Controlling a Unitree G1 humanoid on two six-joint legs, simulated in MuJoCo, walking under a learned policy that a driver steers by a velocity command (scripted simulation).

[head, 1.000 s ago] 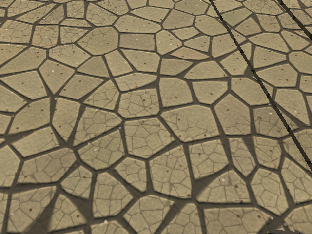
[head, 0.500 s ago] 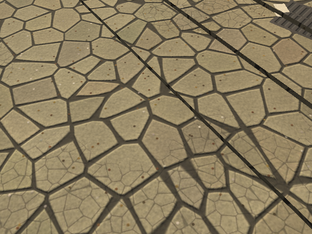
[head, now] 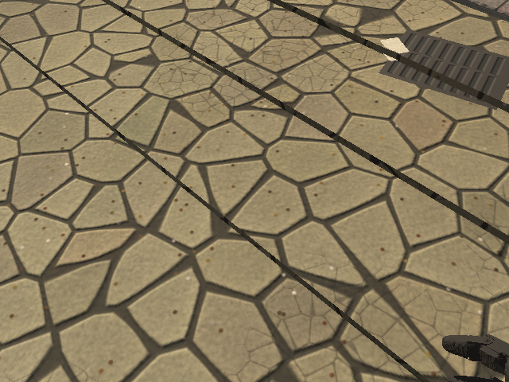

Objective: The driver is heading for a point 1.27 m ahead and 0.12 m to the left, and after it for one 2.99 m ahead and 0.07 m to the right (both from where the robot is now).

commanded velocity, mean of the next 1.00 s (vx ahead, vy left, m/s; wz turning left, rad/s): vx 0.50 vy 0.00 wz -0.19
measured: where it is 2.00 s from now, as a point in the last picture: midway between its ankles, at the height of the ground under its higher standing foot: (334, 210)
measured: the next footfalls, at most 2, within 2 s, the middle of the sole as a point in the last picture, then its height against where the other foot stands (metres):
right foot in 0.50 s outside the picture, level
left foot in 0.96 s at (284, 289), level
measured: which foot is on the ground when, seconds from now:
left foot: down 0.00-0.52, up 0.54-0.94, down 0.96-1.00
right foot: down 0.00-0.00, up 0.02-0.48, down 0.50-1.00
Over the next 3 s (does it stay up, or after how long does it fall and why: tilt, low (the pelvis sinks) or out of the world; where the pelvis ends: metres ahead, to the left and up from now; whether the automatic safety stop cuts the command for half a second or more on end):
stays up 1.29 0.03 0.05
